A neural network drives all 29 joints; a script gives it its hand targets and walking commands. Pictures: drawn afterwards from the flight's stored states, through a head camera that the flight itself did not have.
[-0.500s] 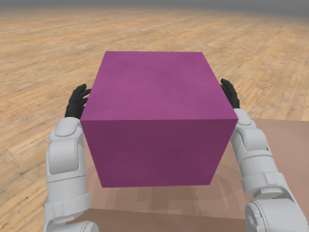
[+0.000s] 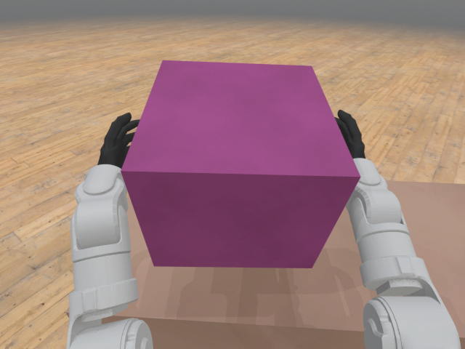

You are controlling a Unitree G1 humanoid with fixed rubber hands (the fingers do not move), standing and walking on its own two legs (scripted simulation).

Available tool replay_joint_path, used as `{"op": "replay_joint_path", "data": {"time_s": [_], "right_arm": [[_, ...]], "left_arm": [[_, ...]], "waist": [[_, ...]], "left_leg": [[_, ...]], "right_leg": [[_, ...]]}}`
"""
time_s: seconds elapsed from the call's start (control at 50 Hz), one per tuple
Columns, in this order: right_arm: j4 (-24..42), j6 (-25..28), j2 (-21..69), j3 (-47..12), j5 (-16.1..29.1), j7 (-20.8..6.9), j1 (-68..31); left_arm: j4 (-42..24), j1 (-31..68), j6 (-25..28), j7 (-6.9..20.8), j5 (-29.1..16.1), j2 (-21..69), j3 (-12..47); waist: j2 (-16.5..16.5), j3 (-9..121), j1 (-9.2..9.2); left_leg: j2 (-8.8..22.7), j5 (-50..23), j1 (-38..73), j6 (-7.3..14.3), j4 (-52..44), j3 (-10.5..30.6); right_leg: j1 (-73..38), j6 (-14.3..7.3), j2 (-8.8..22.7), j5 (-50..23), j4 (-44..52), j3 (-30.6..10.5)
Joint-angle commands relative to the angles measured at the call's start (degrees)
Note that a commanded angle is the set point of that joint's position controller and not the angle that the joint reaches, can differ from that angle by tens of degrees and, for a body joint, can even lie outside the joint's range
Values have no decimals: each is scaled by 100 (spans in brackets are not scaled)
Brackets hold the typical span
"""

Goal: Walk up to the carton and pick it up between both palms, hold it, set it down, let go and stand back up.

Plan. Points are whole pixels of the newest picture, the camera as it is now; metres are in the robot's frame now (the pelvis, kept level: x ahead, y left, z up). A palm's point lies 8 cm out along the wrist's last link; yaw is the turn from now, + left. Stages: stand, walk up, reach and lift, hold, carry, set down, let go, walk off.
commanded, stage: set down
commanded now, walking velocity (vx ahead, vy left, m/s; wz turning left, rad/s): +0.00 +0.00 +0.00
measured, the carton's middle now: (235, 162) +0.41 -0.01 +0.19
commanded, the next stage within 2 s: none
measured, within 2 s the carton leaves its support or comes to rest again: neither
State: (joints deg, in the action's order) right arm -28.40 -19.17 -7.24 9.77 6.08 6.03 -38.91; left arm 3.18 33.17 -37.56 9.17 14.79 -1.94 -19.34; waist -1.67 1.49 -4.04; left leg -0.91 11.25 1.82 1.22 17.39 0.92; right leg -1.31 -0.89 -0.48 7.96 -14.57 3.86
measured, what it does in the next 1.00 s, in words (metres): stands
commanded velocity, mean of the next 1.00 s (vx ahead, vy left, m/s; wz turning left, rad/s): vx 0.00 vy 0.00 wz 0.00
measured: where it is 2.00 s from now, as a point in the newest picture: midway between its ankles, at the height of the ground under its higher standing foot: outside the picture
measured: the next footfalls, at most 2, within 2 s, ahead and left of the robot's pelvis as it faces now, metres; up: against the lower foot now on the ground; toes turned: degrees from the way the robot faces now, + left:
none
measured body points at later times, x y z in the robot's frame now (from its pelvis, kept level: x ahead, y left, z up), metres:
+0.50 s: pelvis +0.02 +0.00 +0.00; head -0.01 +0.03 +0.45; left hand +0.39 +0.17 +0.17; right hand +0.38 -0.20 +0.17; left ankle -0.01 +0.10 -0.75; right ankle +0.01 -0.11 -0.75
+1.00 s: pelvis +0.02 +0.01 +0.00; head -0.01 +0.04 +0.45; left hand +0.41 +0.17 +0.15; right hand +0.38 -0.21 +0.14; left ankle -0.01 +0.10 -0.75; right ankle +0.01 -0.11 -0.75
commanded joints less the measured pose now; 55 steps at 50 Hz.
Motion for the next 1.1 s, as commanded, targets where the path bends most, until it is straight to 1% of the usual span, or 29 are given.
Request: {"op": "replay_joint_path", "data": {"time_s": [0.0, 0.1, 0.16, 0.22, 0.28, 0.3, 0.34, 0.4, 0.48, 0.6, 0.64, 0.76, 0.8, 0.86, 0.94, 1.04, 1.08], "right_arm": [[1131, 879, 2549, -1662, 4, -881, -3038], [905, 1442, 2493, -1534, -327, -841, -2772], [989, 1731, 2485, -1614, -408, -787, -2731], [1294, 2038, 2473, -1805, -383, -743, -2822], [1611, 2299, 2420, -2071, -274, -712, -2865], [1634, 2335, 2400, -2152, -234, -706, -2810], [1581, 2324, 2379, -2236, -183, -691, -2598], [1408, 2191, 2390, -2298, -129, -656, -2289], [1243, 2004, 2438, -2324, -53, -631, -2078], [1298, 1966, 2401, -2240, -19, -655, -2124], [1236, 1972, 2358, -2154, -51, -684, -2136], [1032, 2132, 2272, -1794, -295, -789, -2275], [848, 2179, 2269, -1657, -407, -818, -2288], [577, 2239, 2310, -1467, -565, -851, -2322], [290, 2325, 2405, -1287, -733, -893, -2393], [29, 2450, 2547, -1173, -882, -944, -2479], [-11, 2504, 2623, -1165, -936, -949, -2516]], "left_arm": [[263, 2740, 613, 744, -370, 1984, 1733], [635, 2634, 1035, 757, -265, 1962, 1688], [636, 2615, 1226, 694, -316, 2011, 1849], [474, 2628, 1430, 563, -501, 2142, 2231], [217, 2582, 1650, 382, -760, 2301, 2731], [168, 2527, 1706, 328, -806, 2325, 2836], [126, 2398, 1762, 264, -829, 2321, 2924], [125, 2261, 1720, 269, -741, 2229, 2830], [149, 2137, 1590, 335, -574, 2119, 2584], [206, 2105, 1538, 354, -523, 2123, 2486], [277, 2157, 1576, 342, -548, 2143, 2502], [672, 2458, 1828, 275, -674, 2259, 2623], [909, 2550, 1934, 252, -674, 2280, 2595], [1269, 2685, 2073, 247, -635, 2293, 2465], [1676, 2843, 2260, 240, -550, 2299, 2260], [2070, 3033, 2521, 204, -489, 2294, 2065], [2185, 3089, 2619, 189, -471, 2287, 2006]], "waist": [[99, 778, 75], [44, 418, 67], [28, 593, 64], [90, 1112, 40], [168, 1796, -34], [172, 1901, -59], [185, 1908, -97], [173, 1679, -111], [163, 1335, -57], [241, 1273, -13], [254, 1260, -31], [284, 1396, -122], [274, 1346, -149], [226, 1314, -131], [207, 1296, -69], [172, 1423, 27], [135, 1507, 65]], "left_leg": [[-106, -658, -680, -121, -475, -328], [-82, -548, -585, -115, -494, -381], [-79, -790, -465, -154, -404, -405], [-79, -1399, -192, -275, -194, -398], [-72, -2289, 224, -445, 97, -337], [-75, -2520, 322, -484, 168, -314], [-84, -2759, 366, -531, 227, -274], [-124, -2607, 101, -507, 157, -260], [-165, -2308, -264, -455, 34, -266], [-140, -2288, -241, -485, 32, -263], [-114, -2271, -164, -505, 32, -254], [-35, -2160, 127, -580, 37, -225], [-16, -2037, 148, -578, 11, -219], [-9, -1755, 78, -539, -74, -238], [-18, -1569, -57, -500, -142, -282], [-40, -1544, -151, -450, -174, -339], [-56, -1592, -190, -425, -166, -373]], "right_leg": [[-986, 212, -74, -486, 32, 191], [-787, 233, -64, -173, 110, 287], [-783, 254, -76, -314, 84, 327], [-813, 257, -121, -754, 9, 377], [-863, 248, -197, -1428, -99, 414], [-884, 245, -217, -1614, -115, 411], [-936, 251, -224, -1878, -139, 379], [-1123, 304, -168, -2120, -182, 296], [-1326, 369, -95, -2393, -252, 220], [-1165, 364, -115, -2360, -273, 254], [-1012, 341, -139, -2153, -240, 280], [-521, 268, -196, -1507, -87, 371], [-413, 257, -198, -1332, -51, 386], [-370, 258, -176, -1147, 0, 386], [-417, 278, -150, -1110, -1, 375], [-534, 299, -125, -1273, -37, 333], [-631, 317, -114, -1448, -66, 308]]}}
